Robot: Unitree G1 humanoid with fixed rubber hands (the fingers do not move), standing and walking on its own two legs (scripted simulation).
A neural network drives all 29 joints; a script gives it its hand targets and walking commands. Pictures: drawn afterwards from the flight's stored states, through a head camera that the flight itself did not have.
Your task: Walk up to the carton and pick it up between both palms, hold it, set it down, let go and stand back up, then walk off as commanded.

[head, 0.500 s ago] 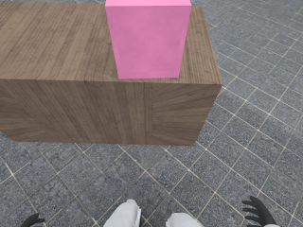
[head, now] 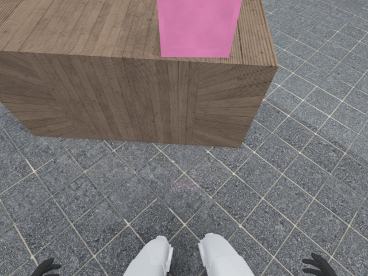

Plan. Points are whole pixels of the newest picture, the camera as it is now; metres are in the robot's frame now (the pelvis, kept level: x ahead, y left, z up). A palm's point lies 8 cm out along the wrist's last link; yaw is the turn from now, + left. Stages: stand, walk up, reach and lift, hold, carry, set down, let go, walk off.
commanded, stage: walk off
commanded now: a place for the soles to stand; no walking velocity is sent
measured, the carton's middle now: (196, 0) +0.96 -0.04 +0.04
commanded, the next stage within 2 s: none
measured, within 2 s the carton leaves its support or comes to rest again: neither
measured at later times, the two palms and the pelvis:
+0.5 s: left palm out of the picture -0.08 +0.25 -0.09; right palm out of the picture -0.11 -0.37 -0.11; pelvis -0.17 -0.04 +0.00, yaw +4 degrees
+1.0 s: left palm out of the picture -0.18 +0.25 -0.07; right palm out of the picture -0.12 -0.39 -0.09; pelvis -0.21 -0.07 +0.01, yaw +4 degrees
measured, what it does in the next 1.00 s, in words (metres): walks backwards: right foot, then left foot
